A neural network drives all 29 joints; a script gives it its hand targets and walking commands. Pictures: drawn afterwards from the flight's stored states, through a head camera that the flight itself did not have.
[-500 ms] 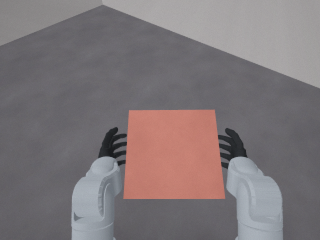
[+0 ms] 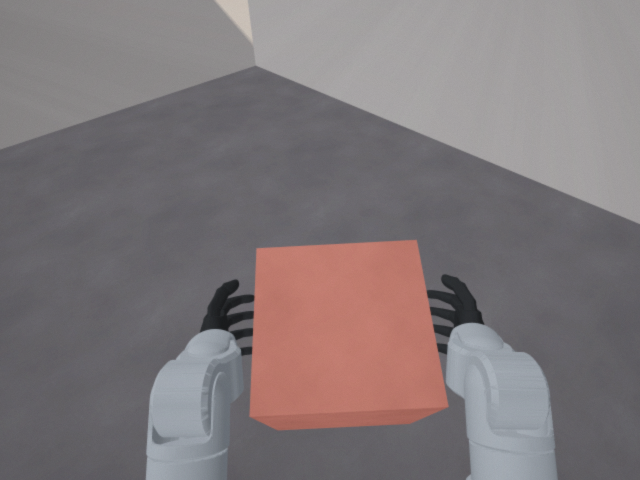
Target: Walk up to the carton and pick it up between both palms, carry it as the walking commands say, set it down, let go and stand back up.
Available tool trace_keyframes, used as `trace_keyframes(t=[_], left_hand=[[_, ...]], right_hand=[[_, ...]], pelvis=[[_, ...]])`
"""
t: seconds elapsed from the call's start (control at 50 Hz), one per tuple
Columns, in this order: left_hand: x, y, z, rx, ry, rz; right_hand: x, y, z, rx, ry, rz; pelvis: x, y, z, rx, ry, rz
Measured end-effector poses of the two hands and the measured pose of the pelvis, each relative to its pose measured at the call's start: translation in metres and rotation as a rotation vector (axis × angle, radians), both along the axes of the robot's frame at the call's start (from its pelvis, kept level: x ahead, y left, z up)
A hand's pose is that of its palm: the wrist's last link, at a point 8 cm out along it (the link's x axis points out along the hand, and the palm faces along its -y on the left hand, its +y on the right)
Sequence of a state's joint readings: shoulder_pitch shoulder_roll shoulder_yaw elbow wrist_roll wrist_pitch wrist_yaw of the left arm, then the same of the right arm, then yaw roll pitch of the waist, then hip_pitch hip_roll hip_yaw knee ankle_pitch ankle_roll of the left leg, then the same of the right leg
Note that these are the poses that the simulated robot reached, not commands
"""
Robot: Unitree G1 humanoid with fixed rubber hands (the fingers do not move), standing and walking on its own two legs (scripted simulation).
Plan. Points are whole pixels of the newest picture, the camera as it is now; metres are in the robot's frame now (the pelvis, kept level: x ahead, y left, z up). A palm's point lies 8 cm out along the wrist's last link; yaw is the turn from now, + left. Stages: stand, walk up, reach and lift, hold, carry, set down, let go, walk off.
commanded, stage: carry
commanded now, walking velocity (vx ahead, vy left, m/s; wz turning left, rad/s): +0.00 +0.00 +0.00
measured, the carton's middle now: (340, 344) +0.32 +0.01 +0.01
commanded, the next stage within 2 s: none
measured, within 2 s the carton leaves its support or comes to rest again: neither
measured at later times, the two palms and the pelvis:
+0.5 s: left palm (241, 347) +0.26 +0.12 +0.10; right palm (496, 358) +0.25 -0.16 +0.10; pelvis -0.02 -0.02 +0.00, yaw +0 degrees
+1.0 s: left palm (245, 337) +0.28 +0.12 +0.08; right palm (481, 343) +0.28 -0.15 +0.08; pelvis +0.00 -0.02 +0.00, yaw +0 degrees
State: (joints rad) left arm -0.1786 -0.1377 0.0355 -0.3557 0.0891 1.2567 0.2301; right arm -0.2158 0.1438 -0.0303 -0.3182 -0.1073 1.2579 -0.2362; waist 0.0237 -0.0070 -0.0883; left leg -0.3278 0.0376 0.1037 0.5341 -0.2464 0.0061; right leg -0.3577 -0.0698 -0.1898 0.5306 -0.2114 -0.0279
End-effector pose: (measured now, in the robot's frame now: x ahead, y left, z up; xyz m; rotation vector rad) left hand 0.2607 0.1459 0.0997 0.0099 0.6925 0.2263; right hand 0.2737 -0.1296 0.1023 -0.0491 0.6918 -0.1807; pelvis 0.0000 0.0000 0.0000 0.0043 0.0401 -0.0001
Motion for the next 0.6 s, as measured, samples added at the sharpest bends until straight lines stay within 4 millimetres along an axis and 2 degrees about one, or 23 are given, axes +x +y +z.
trace_keyframes(t=[0.1, 0.3, 0.6], left_hand=[[-0.007, -0.007, 0.006, 0.014, -0.001, -0.014], [-0.006, -0.024, 0.008, 0.039, 0.01, -0.04], [-0.003, -0.027, 0.002, 0.036, 0.019, -0.023]], right_hand=[[-0.01, -0.007, 0.003, 0.005, -0.004, -0.013], [-0.026, -0.024, 0.003, 0.023, 0.001, -0.042], [-0.018, -0.026, -0.003, 0.022, 0.008, -0.028]], pelvis=[[-0.007, -0.003, 0.002, 0.0, -0.005, 0.001], [-0.016, -0.011, 0.003, 0.006, -0.001, -0.002], [-0.016, -0.018, 0.003, 0.006, 0.012, 0.001]])
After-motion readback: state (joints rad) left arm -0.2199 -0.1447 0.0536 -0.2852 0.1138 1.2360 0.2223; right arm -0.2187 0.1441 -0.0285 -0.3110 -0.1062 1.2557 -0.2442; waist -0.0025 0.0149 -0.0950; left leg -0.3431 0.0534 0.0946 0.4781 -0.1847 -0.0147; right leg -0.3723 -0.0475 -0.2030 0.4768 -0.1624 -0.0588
